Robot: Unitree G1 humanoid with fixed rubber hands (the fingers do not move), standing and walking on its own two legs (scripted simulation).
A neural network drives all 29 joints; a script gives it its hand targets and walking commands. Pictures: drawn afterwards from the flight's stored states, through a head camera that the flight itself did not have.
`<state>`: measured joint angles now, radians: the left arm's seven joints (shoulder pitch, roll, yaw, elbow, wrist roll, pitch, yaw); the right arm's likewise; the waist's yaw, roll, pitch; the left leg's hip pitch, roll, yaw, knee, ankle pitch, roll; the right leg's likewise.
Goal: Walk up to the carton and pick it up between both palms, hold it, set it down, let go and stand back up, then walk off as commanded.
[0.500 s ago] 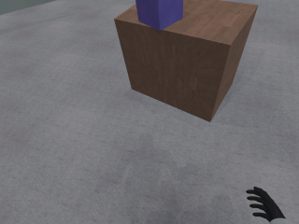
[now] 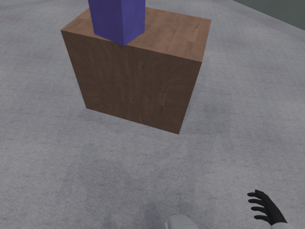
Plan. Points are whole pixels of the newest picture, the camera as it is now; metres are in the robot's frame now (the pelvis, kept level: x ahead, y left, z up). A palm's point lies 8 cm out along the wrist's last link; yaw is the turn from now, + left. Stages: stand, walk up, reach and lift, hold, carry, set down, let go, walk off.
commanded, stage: walk up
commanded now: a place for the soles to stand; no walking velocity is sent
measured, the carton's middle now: (118, 9) +1.13 +0.08 +0.04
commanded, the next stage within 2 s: none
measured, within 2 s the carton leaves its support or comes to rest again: neither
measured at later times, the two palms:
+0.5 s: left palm out of the picture +0.23 +0.40 -0.05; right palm (225, 216) +0.16 -0.23 -0.12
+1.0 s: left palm out of the picture +0.39 +0.46 -0.10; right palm (203, 214) +0.16 -0.15 -0.06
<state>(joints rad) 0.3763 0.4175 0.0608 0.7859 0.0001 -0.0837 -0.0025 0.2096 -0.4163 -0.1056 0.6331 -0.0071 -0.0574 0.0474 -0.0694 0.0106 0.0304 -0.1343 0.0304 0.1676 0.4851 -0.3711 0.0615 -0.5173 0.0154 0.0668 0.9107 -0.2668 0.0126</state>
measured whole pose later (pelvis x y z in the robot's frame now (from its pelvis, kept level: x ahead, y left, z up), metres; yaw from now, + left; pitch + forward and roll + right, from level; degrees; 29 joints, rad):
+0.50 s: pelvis +0.11 +0.08 -0.01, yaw -11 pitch -3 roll -1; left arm 0.34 0.41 0.09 0.75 0.00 -0.10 0.03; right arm 0.27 -0.42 -0.11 0.63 -0.01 0.04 0.09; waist 0.00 0.16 0.09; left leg -0.44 0.10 -0.09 0.96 -0.36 0.00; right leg -0.29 -0.01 0.06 0.61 -0.28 -0.04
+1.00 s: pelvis +0.20 +0.19 +0.00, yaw -19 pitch +2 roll -2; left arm 0.34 0.45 0.05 0.78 0.00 -0.06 0.03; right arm 0.31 -0.42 -0.10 0.63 -0.01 -0.03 0.02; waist -0.10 -0.01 0.06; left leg -0.25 0.01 0.20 0.51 -0.30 0.10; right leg -0.49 0.05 0.10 0.95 -0.33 -0.02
